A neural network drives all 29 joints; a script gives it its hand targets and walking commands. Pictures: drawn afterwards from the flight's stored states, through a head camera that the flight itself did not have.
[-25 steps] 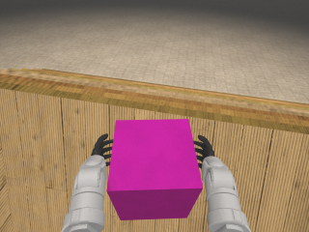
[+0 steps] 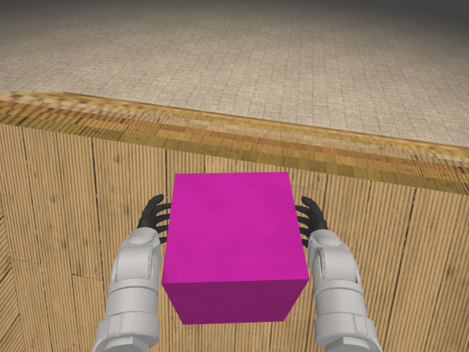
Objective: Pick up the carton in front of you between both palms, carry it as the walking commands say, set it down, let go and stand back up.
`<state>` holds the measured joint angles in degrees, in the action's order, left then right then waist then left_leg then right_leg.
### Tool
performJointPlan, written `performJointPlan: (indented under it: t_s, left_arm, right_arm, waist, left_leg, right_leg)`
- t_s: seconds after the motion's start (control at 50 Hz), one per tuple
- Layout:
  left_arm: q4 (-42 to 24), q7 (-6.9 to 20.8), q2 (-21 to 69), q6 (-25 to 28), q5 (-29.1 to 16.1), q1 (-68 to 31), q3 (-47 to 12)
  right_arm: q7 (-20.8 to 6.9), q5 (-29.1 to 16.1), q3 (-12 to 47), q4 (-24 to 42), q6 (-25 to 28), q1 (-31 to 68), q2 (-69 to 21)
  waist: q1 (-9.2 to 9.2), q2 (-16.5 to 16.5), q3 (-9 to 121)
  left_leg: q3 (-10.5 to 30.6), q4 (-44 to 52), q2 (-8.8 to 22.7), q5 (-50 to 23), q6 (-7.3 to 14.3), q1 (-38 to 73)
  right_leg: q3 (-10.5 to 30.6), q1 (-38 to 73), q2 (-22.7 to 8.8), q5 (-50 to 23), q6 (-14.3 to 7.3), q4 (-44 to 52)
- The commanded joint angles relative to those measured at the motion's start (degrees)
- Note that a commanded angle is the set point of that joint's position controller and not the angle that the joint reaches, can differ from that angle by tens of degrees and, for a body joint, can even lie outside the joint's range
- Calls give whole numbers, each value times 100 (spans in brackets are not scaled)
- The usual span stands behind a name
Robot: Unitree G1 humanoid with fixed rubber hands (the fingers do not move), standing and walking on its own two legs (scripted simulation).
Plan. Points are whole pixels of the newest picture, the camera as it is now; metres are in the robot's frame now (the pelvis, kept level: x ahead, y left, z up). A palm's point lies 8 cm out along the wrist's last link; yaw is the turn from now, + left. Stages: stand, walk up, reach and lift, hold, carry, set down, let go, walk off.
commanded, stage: reach and lift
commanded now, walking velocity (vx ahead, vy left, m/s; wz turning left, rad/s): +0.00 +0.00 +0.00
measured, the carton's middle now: (232, 252) +0.31 +0.00 -0.04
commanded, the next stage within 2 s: hold in 0.42 s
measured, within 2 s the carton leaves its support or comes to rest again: neither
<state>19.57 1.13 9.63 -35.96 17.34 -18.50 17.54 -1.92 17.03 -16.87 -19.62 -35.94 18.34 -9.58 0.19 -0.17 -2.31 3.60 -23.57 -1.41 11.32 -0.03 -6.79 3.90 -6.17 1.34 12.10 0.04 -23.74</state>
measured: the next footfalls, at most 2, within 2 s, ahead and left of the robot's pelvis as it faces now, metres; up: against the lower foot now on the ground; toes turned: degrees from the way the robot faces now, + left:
none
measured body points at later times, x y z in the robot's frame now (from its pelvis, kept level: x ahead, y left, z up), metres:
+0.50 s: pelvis +0.01 +0.00 +0.00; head -0.03 +0.00 +0.45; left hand +0.31 +0.15 +0.04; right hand +0.31 -0.15 +0.04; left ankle +0.02 +0.12 -0.74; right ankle +0.02 -0.12 -0.74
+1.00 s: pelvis -0.01 +0.00 +0.00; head -0.05 +0.00 +0.45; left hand +0.30 +0.15 +0.05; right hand +0.30 -0.15 +0.05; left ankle +0.02 +0.12 -0.74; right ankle +0.02 -0.12 -0.74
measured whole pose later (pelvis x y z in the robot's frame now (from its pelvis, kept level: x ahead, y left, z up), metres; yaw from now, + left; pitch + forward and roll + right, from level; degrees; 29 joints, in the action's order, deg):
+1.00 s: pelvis -0.01 +0.00 +0.00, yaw +0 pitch -9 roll +0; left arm 13.9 1.0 9.4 -43.0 16.1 -17.7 15.5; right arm -1.6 15.5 -14.6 -13.7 -43.0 17.2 -9.2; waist 0.1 -0.1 -2.9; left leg 3.7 -21.8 -1.3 10.4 0.0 -2.7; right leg 3.9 -1.9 1.4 11.0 0.0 -21.6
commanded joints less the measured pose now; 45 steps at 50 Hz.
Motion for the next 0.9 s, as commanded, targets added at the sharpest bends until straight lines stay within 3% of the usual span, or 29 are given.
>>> performJointPlan:
  t_s: [0.0,0.18,0.4,0.5,0.64,0.88]
  left_arm:
    - [27,1205,5161,32,-1215,-2423,-3041]
    - [-331,1182,5068,-99,-1319,-2099,-3178]
    - [-550,1177,4996,-245,-1390,-2126,-3278]
    - [-1076,1123,4981,-467,-1613,-1912,-3635]
    - [-862,1133,4754,-675,-1417,-2011,-3307]
    - [-584,1174,4948,-622,-1396,-2584,-3274]
  right_arm:
    - [-1146,-1170,2962,25,60,2497,-5118]
    - [-1094,-1281,3107,390,-71,2150,-5061]
    - [-1069,-1361,3214,624,-227,2156,-5035]
    - [-1035,-1585,3585,1154,-445,1962,-4998]
    - [-1041,-1408,3238,933,-648,2072,-4751]
    - [-1112,-1380,3226,678,-585,2655,-4884]
  waist:
    - [-11,25,1465]
    - [-9,20,1426]
    - [-9,7,1336]
    - [-8,34,1565]
    - [-1,6,800]
    - [-6,29,992]
  left_leg:
    - [76,349,-342,-966,-14,552]
    - [104,421,-361,-1320,-36,674]
    - [98,474,-365,-1150,-27,663]
    - [127,527,-351,-1561,-52,889]
    - [83,679,-332,-507,-4,586]
    - [52,580,-295,-151,12,541]
  right_leg:
    - [54,292,347,-957,-47,400]
    - [91,484,354,-1347,-23,486]
    - [90,527,346,-1215,-11,538]
    - [106,759,352,-1589,11,618]
    - [69,427,320,-572,-34,736]
    - [42,368,304,-209,-72,638]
